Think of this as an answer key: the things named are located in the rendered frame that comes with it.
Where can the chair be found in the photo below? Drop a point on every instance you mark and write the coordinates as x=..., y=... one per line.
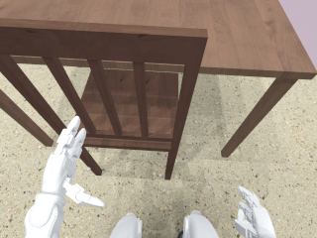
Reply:
x=119, y=108

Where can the table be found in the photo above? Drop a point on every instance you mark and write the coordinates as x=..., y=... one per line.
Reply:
x=245, y=38

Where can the left robot hand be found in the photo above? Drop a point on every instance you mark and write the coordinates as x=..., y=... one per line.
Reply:
x=62, y=163

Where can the robot left thigh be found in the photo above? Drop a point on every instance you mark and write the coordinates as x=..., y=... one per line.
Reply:
x=128, y=227

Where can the left robot shin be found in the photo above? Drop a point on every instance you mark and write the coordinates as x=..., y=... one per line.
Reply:
x=130, y=214

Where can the robot left forearm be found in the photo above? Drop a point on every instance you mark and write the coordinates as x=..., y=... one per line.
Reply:
x=44, y=218

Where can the right robot hand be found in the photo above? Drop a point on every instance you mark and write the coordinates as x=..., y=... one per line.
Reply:
x=259, y=224

